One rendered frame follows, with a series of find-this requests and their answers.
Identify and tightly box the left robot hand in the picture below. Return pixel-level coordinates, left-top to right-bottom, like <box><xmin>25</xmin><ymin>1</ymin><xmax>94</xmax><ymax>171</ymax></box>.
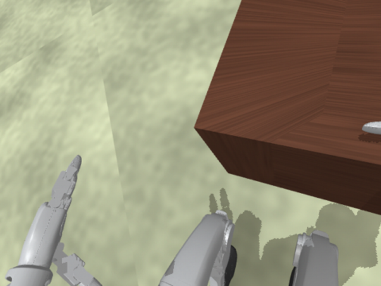
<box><xmin>18</xmin><ymin>155</ymin><xmax>102</xmax><ymax>286</ymax></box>

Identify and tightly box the left robot arm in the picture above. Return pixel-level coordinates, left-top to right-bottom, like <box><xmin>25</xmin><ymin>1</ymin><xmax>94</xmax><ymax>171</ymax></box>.
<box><xmin>5</xmin><ymin>265</ymin><xmax>53</xmax><ymax>286</ymax></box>

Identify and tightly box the left robot foot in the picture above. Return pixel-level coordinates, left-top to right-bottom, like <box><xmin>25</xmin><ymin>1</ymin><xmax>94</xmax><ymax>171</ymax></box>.
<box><xmin>224</xmin><ymin>245</ymin><xmax>237</xmax><ymax>286</ymax></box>

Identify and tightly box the right robot hand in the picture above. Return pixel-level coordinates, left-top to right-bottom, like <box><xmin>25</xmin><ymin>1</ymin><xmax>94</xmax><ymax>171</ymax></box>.
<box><xmin>362</xmin><ymin>122</ymin><xmax>381</xmax><ymax>135</ymax></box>

